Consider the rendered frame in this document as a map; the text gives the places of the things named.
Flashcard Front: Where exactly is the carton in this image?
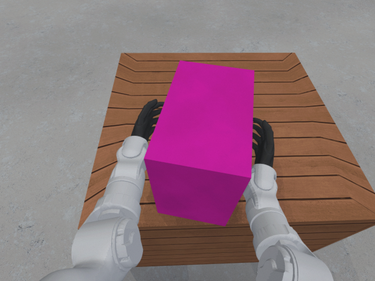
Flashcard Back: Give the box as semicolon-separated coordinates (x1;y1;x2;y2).
144;60;254;226

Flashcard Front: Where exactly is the left robot forearm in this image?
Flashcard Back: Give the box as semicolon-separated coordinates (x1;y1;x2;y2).
71;136;148;262

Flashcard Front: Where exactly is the robot left upper arm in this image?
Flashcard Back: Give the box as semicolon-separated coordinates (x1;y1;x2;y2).
40;216;143;281

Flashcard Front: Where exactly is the robot right upper arm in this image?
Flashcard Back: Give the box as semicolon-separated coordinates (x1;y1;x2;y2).
255;244;333;281

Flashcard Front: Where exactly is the right robot forearm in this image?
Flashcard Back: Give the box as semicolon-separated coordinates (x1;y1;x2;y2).
243;164;317;260

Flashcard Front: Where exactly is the robot right hand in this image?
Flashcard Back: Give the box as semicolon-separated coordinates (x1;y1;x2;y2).
252;118;274;167

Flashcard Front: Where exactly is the pedestal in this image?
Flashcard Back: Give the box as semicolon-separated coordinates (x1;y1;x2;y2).
78;53;375;267

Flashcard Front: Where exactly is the robot left hand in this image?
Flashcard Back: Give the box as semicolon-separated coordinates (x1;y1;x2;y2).
131;99;164;142

